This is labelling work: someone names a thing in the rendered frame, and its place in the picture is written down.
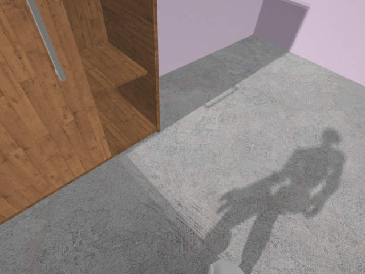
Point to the right robot thigh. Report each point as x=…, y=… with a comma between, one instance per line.
x=224, y=267

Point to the handle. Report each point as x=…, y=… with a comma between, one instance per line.
x=46, y=38

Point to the wardrobe door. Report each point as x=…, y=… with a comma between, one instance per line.
x=50, y=131

